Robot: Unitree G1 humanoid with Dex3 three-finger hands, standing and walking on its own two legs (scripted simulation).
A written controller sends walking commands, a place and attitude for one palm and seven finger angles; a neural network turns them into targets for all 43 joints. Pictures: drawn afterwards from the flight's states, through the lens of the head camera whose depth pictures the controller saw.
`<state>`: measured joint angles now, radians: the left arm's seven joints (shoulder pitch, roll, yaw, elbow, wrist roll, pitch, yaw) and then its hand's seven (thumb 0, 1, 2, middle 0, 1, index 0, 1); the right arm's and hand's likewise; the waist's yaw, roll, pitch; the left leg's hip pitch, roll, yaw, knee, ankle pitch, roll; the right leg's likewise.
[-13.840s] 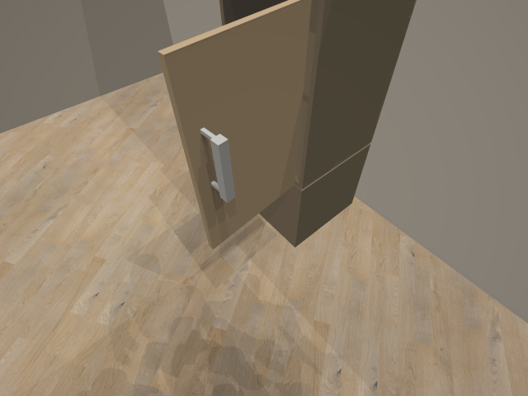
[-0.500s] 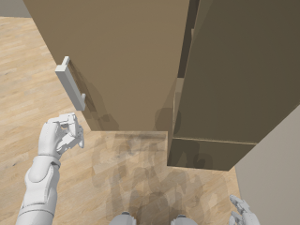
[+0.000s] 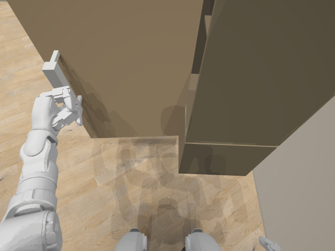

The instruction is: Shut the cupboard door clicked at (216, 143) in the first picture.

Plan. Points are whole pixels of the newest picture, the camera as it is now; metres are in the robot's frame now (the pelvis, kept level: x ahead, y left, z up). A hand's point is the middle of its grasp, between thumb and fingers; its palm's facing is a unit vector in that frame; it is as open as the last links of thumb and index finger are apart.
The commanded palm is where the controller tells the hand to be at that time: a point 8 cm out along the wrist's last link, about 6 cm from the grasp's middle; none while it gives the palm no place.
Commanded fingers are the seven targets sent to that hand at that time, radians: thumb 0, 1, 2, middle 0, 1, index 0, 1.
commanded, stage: bring the fist close to the handle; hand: left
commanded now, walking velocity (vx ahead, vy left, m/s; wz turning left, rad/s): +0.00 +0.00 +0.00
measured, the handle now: (67, 86) +0.51 +0.27 +0.06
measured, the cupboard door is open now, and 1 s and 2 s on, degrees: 95 92 73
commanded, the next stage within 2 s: push the door shut along its arc in 0.32 s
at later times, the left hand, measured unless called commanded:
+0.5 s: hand (77, 113) +0.42 +0.22 +0.07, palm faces +0.03 -1.00 -0.01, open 3.1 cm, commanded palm +0.40 +0.27 +0.07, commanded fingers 0.00 0.90 0.90 -1.30 -1.50 -1.30 -1.50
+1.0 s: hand (77, 101) +0.45 +0.22 +0.07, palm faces -0.08 -1.00 -0.02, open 3.2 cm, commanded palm +0.46 +0.26 +0.07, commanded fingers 0.00 0.90 0.90 -1.30 -1.50 -1.30 -1.50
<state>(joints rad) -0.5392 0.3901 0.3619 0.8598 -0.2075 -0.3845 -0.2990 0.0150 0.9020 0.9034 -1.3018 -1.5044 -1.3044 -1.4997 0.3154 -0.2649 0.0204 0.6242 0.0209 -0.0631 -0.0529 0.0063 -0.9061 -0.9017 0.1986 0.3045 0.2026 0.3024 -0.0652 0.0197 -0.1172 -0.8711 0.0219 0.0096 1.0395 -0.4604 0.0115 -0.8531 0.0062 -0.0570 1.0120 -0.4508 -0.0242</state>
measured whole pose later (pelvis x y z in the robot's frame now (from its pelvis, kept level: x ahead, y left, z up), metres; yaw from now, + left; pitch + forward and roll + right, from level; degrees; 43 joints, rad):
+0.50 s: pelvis +0.00 +0.01 +0.01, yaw +0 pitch +17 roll -1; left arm -0.51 0.36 0.34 0.85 -0.20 -0.41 -0.29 0.01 0.90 0.90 -1.30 -1.50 -1.30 -1.50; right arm 0.32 -0.26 0.02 0.61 0.02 -0.02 -0.04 0.01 -0.91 -0.90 0.20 0.30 0.20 0.30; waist -0.07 0.02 -0.12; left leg -0.84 0.02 0.02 1.01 -0.46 0.02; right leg -0.82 0.01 -0.05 0.97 -0.44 -0.01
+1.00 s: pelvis -0.01 +0.01 -0.01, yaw +0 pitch +19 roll -3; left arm -0.76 0.51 0.36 1.10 -0.19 -0.40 -0.44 0.01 0.90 0.90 -1.32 -1.50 -1.33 -1.50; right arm 0.35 -0.28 0.03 0.65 0.02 -0.02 -0.05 0.00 -0.91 -0.90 0.20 0.30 0.20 0.30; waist -0.11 0.02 -0.11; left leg -0.97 0.03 -0.01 1.09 -0.46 0.02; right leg -0.93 0.01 -0.08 1.04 -0.44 -0.02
